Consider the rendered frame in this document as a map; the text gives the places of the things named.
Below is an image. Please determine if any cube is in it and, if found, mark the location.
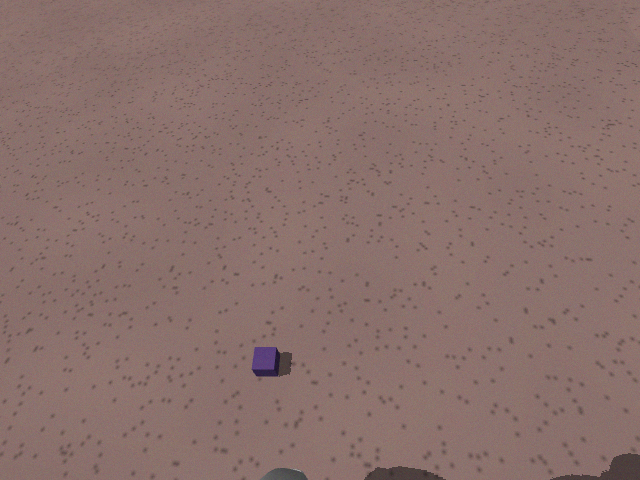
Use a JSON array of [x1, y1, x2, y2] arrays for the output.
[[252, 347, 280, 377]]

